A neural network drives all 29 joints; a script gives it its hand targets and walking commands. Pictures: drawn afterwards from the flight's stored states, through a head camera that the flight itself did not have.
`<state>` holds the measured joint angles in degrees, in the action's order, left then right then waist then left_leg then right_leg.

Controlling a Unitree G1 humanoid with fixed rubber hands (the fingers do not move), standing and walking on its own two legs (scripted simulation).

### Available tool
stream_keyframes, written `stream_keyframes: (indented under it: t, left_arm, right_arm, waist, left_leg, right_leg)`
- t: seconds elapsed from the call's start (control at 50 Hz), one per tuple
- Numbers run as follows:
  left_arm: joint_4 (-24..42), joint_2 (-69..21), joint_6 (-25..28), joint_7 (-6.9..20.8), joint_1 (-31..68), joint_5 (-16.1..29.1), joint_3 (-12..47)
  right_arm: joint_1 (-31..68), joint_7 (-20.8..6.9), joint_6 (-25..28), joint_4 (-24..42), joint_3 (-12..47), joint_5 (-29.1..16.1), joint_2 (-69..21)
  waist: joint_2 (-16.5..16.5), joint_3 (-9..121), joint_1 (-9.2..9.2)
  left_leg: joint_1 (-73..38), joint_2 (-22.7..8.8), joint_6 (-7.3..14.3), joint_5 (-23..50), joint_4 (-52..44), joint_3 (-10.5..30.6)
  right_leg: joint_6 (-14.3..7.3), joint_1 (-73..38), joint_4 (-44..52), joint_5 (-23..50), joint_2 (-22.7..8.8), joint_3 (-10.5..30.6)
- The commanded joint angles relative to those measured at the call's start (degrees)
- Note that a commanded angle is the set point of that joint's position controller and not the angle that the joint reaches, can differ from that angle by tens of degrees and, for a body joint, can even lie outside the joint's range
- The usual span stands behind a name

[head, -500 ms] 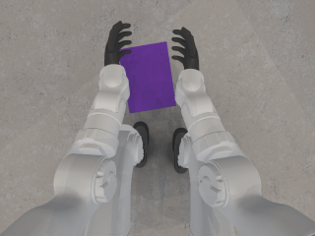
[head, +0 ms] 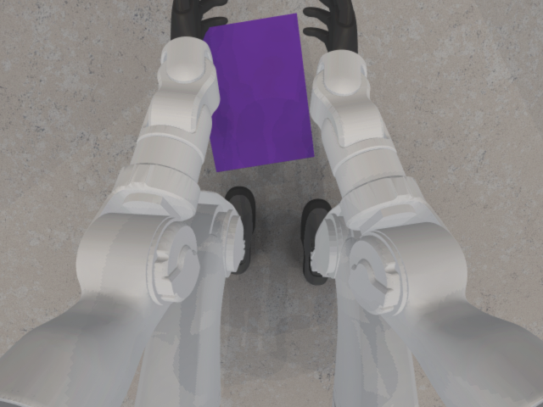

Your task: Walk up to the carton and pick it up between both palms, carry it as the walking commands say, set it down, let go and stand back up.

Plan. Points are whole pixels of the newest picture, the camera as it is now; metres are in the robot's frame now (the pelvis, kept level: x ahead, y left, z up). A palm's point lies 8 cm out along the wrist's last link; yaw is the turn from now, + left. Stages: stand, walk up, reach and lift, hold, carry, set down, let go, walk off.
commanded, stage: set down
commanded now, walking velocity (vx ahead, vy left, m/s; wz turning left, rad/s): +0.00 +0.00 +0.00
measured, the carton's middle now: (256, 102) +0.44 +0.04 -0.38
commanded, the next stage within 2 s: none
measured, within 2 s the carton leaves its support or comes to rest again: neither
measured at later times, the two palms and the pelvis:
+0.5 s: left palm (214, 6) +0.55 +0.09 -0.22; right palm (333, 42) +0.52 -0.06 -0.24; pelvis +0.01 +0.00 -0.03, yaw -1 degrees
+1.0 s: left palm (215, 3) +0.55 +0.09 -0.22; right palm (334, 49) +0.51 -0.06 -0.25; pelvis +0.00 +0.00 -0.04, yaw -1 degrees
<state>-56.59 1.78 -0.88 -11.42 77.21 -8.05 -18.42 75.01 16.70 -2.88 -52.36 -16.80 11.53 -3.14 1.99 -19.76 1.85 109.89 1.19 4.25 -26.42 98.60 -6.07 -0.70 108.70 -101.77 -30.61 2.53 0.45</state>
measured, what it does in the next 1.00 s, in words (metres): stands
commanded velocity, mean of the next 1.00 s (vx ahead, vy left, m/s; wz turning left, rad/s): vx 0.00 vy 0.00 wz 0.00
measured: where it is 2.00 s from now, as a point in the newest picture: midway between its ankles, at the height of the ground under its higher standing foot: (277, 250)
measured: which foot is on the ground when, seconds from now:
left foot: down 0.00-1.00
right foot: down 0.00-1.00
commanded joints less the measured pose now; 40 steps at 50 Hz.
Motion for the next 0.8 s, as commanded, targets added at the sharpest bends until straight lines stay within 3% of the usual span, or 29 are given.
stream_keyframes:
  t: [0.0,0.02,0.06,0.08,0.12,0.14,0.16,0.18,0.22,0.24,0.26,0.28,0.3,0.32,0.34,0.36,0.38,0.4,0.42,0.48,0.5,0.52,0.54,0.56,0.6,0.66,0.7,0.74,0.78]
  left_arm:
    - [2.84,-1.01,-1.24,1.81,16.88,-5.27,-0.42]
    - [2.89,3.80,-1.62,1.20,15.62,-7.86,-5.48]
    - [5.00,-2.44,-1.47,2.40,20.81,-5.43,-0.85]
    - [1.12,-12.91,-2.43,4.43,20.10,-3.26,3.47]
    - [0.00,-9.77,-2.75,4.76,20.61,-5.87,1.49]
    - [-3.98,-3.03,-3.58,3.41,15.32,-10.17,-3.57]
    - [-2.68,0.97,-3.26,2.84,14.47,-11.44,-7.33]
    - [-1.78,0.43,-3.32,3.64,16.14,-11.09,-6.31]
    - [-1.24,-8.10,-3.48,5.19,18.19,-11.77,-3.66]
    - [-2.49,-11.77,-3.49,6.22,16.53,-11.61,-2.88]
    - [-5.35,-6.34,-3.63,5.17,13.56,-12.32,-4.48]
    - [-5.67,-2.41,-4.03,4.87,13.11,-15.07,-8.25]
    - [-3.13,-3.07,-3.82,4.94,12.24,-14.63,-8.29]
    - [-4.83,-6.47,-4.03,5.86,13.68,-13.28,-7.17]
    - [-2.92,-10.99,-3.57,6.07,14.02,-11.28,-3.94]
    - [-5.51,-8.95,-4.24,6.25,12.75,-13.88,-5.09]
    - [-6.23,-5.99,-4.59,5.73,9.77,-16.33,-7.77]
    - [-7.51,-4.90,-4.54,5.56,9.45,-15.78,-8.70]
    - [-5.20,-7.21,-4.81,6.07,10.80,-13.94,-8.19]
    - [-5.42,-5.58,-4.34,6.70,12.78,-14.10,-9.02]
    - [-6.85,-4.27,-4.56,6.44,10.78,-16.58,-10.86]
    - [-6.52,-9.70,-4.83,7.18,13.61,-14.29,-9.05]
    - [-6.75,-4.12,-4.60,6.61,10.89,-16.44,-11.56]
    - [-6.07,-4.02,-4.55,6.29,12.65,-16.01,-10.54]
    - [-7.17,-1.80,-4.74,6.48,13.47,-16.61,-11.07]
    - [-11.36,-1.52,-6.20,7.20,9.77,-17.78,-13.80]
    - [-8.62,-6.63,-5.69,8.17,14.71,-15.80,-9.83]
    - [-8.21,-10.64,-4.89,8.80,15.30,-15.16,-8.90]
    - [-8.71,-2.73,-5.53,7.72,12.26,-18.96,-14.46]
  right_arm:
    - [19.12,-3.33,-0.27,-1.91,-4.57,1.38,-3.20]
    - [13.20,-2.76,-1.29,-8.29,-9.35,4.25,2.05]
    - [20.49,-4.36,-1.30,-3.05,-3.02,1.51,-6.70]
    - [22.78,-5.42,-1.04,-0.71,-0.34,0.77,-11.11]
    - [25.59,-5.90,-1.26,-1.43,-1.01,1.06,-9.51]
    - [23.34,-4.88,-1.32,-1.93,-4.33,2.97,-3.83]
    - [20.63,-4.30,-0.77,-3.67,-8.23,4.78,1.45]
    - [22.46,-4.96,-1.17,-3.09,-6.88,4.43,-1.32]
    - [23.54,-7.01,-1.93,-3.63,-3.09,3.43,-10.61]
    - [25.29,-7.62,-1.38,-1.77,0.36,2.23,-14.00]
    - [25.33,-6.46,-0.65,0.34,-3.72,3.11,-7.09]
    - [25.07,-5.74,-0.73,-0.28,-6.23,4.91,-1.82]
    - [21.33,-5.71,-0.64,1.50,-3.32,4.22,-5.56]
    - [24.09,-6.39,-0.90,1.01,-3.43,3.82,-7.19]
    - [24.62,-6.82,-0.37,2.59,-1.82,2.71,-10.70]
    - [22.52,-6.70,-0.83,0.48,-3.26,3.74,-9.31]
    - [20.93,-6.61,-0.90,0.81,-4.68,3.72,-6.88]
    - [20.67,-5.56,-0.15,1.00,-6.27,5.50,-2.57]
    - [20.11,-6.50,-0.85,1.48,-2.70,3.57,-8.12]
    - [22.53,-6.32,-0.74,2.43,-3.38,3.80,-6.00]
    - [20.71,-6.61,-1.01,0.45,-6.25,4.68,-4.83]
    - [22.10,-6.74,-0.86,0.83,-5.74,5.01,-5.64]
    - [20.02,-6.37,-0.83,0.38,-6.41,5.53,-4.71]
    - [22.50,-6.00,-0.68,1.04,-6.50,5.25,-4.51]
    - [24.38,-6.11,-0.91,1.87,-7.58,4.61,-1.25]
    - [18.82,-6.25,-2.05,-2.07,-9.74,6.22,0.47]
    - [20.05,-7.19,-1.82,-1.65,-8.52,6.30,-2.86]
    - [23.40,-8.62,-1.41,0.07,-5.05,4.45,-8.76]
    - [21.85,-7.67,-1.35,0.30,-8.53,6.04,-2.91]
  waist:
    - [0.04,55.62,-0.73]
    - [-1.53,53.59,-0.68]
    - [0.33,57.97,0.53]
    - [1.46,60.66,-1.81]
    - [-0.23,57.77,0.79]
    - [2.85,53.77,1.26]
    - [1.80,53.52,1.75]
    - [4.32,53.52,1.98]
    - [3.69,54.01,2.63]
    - [3.89,56.08,4.35]
    - [3.19,55.05,3.20]
    - [3.51,53.74,4.66]
    - [5.56,54.96,4.92]
    - [3.32,52.10,5.21]
    - [3.02,53.81,3.60]
    - [4.91,54.37,2.98]
    - [3.45,51.98,5.05]
    - [4.66,53.93,3.42]
    - [5.40,53.81,5.58]
    - [2.52,49.80,5.63]
    - [3.76,50.11,5.67]
    - [2.29,49.79,3.36]
    - [5.60,51.23,5.29]
    - [5.77,51.65,4.45]
    - [2.62,49.48,5.36]
    - [3.42,45.92,4.51]
    - [4.70,47.94,3.00]
    - [3.82,48.39,4.81]
    - [4.59,46.73,6.07]
  left_leg:
    - [-29.31,7.97,-2.47,8.83,-0.06,12.37]
    - [-26.41,7.71,-3.74,6.67,0.99,10.31]
    - [-28.23,8.14,-2.66,9.27,1.63,11.00]
    - [-27.52,7.85,-2.59,8.09,2.30,11.85]
    - [-27.72,8.08,-3.21,8.84,3.43,10.92]
    - [-27.27,7.88,-2.73,8.47,4.12,11.13]
    - [-27.56,7.65,-3.54,9.67,5.01,11.10]
    - [-26.26,8.24,-3.06,9.23,4.70,10.95]
    - [-26.16,7.86,-2.53,10.31,5.92,11.15]
    - [-27.97,7.66,-2.53,14.33,7.49,11.07]
    - [-28.46,8.00,-2.65,13.93,7.35,11.16]
    - [-29.67,7.67,-3.03,12.40,7.12,10.68]
    - [-29.07,7.72,-3.12,14.40,8.38,10.79]
    - [-28.54,7.90,-2.92,15.31,7.78,11.08]
    - [-31.57,8.10,-2.32,17.05,8.77,11.84]
    - [-30.50,8.13,-2.46,15.87,8.42,11.95]
    - [-31.09,7.86,-2.63,16.99,8.80,11.23]
    - [-32.16,7.72,-2.65,17.58,8.50,12.55]
    - [-31.46,7.72,-2.70,17.76,8.93,11.60]
    - [-28.91,7.74,-2.75,15.68,9.55,10.86]
    - [-29.28,7.78,-2.25,15.41,8.77,11.27]
    - [-27.87,7.68,-2.73,15.88,9.37,11.60]
    - [-28.39,7.99,-2.18,15.67,8.51,11.31]
    - [-29.24,8.20,-2.20,15.61,8.67,11.95]
    - [-29.90,7.42,-2.35,13.08,7.60,11.76]
    - [-25.64,7.22,-2.68,8.70,7.44,11.20]
    - [-27.43,8.04,-2.70,12.87,7.11,12.81]
    - [-26.06,8.14,-2.32,12.88,8.20,12.04]
    - [-25.35,7.55,-2.17,12.61,8.75,11.55]
  right_leg:
    - [1.60,-9.56,0.61,7.52,8.52,0.23]
    - [1.41,-11.69,1.15,6.29,8.47,1.18]
    - [2.19,-12.60,-0.11,8.37,8.93,0.79]
    - [2.04,-15.42,-1.05,8.31,8.40,0.40]
    - [2.53,-13.85,-2.23,8.05,8.77,0.78]
    - [2.82,-11.90,-1.94,6.30,8.48,0.31]
    - [2.92,-11.20,-2.65,6.98,8.52,0.65]
    - [3.33,-13.98,-2.67,7.42,8.46,-0.05]
    - [3.49,-13.49,-3.50,9.14,8.88,0.86]
    - [3.94,-15.54,-4.10,12.05,8.83,1.84]
    - [4.10,-13.83,-4.57,11.20,8.69,0.58]
    - [4.42,-14.72,-3.92,9.56,8.59,0.82]
    - [4.99,-16.55,-3.46,11.33,8.50,1.20]
    - [4.52,-14.78,-4.74,11.98,9.16,1.03]
    - [4.06,-12.78,-3.88,11.90,8.63,1.52]
    - [4.47,-13.81,-4.08,12.23,8.69,0.33]
    - [4.54,-11.92,-4.95,12.41,8.91,0.74]
    - [4.65,-13.79,-4.77,12.46,8.55,0.47]
    - [4.80,-15.69,-5.18,13.10,8.72,1.05]
    - [4.12,-12.63,-4.73,11.26,8.99,2.45]
    - [4.33,-10.92,-4.69,11.12,8.95,1.24]
    - [4.01,-10.36,-4.99,11.82,9.21,1.73]
    - [4.77,-12.95,-4.68,12.30,8.97,1.16]
    - [4.68,-12.35,-4.77,12.00,8.75,1.02]
    - [4.58,-10.38,-5.20,9.77,8.80,1.21]
    - [4.38,-12.07,-4.49,6.96,8.65,2.08]
    - [4.85,-10.08,-5.90,9.12,8.95,-0.15]
    - [4.41,-9.22,-5.96,9.87,9.34,1.10]
    - [4.51,-9.88,-5.52,10.40,9.14,1.86]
